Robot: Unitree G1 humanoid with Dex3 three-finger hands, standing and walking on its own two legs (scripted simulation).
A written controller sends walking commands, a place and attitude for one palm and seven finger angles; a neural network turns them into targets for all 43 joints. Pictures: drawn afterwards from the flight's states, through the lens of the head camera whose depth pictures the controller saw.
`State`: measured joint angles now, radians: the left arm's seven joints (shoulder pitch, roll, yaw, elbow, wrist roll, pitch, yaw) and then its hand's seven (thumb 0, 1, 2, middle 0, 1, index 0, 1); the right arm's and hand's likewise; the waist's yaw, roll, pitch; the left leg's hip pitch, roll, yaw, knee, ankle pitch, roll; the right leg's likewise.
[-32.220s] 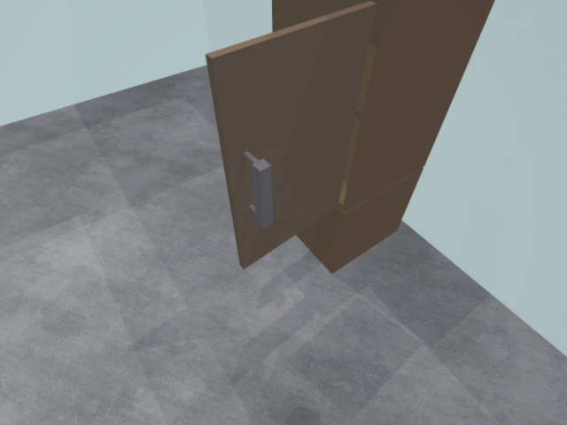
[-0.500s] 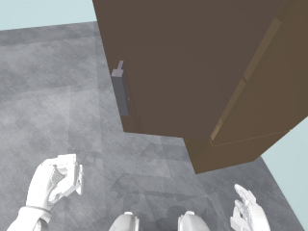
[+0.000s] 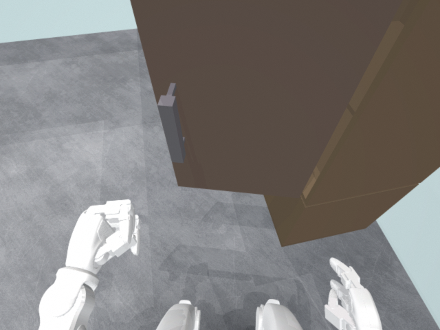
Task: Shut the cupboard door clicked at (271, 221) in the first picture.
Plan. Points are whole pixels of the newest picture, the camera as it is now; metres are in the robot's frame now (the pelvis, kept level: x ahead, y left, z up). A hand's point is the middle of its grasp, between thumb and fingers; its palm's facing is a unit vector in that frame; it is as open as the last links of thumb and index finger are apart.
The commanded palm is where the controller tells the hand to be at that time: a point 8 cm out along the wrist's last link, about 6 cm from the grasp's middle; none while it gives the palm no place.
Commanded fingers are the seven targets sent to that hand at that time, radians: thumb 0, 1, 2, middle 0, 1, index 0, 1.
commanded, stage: bring the fist close to the handle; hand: left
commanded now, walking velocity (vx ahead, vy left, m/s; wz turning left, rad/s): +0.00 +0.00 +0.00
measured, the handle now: (175, 125) +0.50 +0.12 +0.06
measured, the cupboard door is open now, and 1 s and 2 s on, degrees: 71 71 61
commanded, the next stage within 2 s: push the door shut along its arc in 1.14 s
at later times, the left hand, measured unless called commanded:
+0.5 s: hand (171, 192) +0.34 +0.11 +0.06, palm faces -0.12 -0.99 -0.03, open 3.1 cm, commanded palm +0.34 +0.16 +0.06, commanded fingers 0.00 0.90 0.90 -1.30 -1.50 -1.30 -1.50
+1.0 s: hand (188, 166) +0.39 +0.08 +0.06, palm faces -0.08 -1.00 -0.03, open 3.1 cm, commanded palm +0.37 +0.14 +0.06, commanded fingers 0.00 0.90 0.90 -1.30 -1.50 -1.30 -1.50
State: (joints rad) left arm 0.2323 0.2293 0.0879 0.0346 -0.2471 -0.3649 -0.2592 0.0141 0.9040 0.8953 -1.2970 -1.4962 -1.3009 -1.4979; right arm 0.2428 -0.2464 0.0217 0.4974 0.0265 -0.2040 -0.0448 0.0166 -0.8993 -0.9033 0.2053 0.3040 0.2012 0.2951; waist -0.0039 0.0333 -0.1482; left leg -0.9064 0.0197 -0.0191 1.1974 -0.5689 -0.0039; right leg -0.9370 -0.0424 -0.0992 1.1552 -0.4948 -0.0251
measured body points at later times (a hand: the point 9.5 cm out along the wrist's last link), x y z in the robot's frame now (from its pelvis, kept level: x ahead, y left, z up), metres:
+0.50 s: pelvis +0.00 +0.00 +0.01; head +0.08 -0.01 +0.45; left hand +0.34 +0.16 +0.06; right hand +0.15 -0.24 -0.09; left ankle +0.01 +0.12 -0.64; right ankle +0.04 -0.11 -0.64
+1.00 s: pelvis +0.00 -0.01 +0.02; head +0.09 -0.02 +0.46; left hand +0.39 +0.14 +0.06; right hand +0.09 -0.26 -0.10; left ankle +0.01 +0.12 -0.64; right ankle +0.04 -0.11 -0.64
